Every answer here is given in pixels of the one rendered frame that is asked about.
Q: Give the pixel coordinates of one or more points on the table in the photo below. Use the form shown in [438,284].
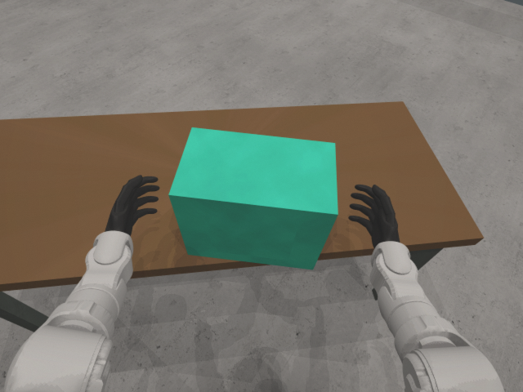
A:
[60,177]

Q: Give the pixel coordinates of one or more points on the robot right forearm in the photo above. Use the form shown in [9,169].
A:
[410,316]

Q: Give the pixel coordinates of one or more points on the carton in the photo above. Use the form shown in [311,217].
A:
[261,199]

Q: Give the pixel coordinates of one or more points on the left robot hand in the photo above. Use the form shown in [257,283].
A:
[124,213]

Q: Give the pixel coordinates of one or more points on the left robot upper arm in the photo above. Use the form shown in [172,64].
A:
[60,359]

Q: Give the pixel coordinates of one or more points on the right robot hand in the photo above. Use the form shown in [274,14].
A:
[382,225]

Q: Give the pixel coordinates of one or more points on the robot left forearm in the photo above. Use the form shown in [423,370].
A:
[95,303]

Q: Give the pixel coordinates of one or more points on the right robot upper arm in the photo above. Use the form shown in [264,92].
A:
[448,369]

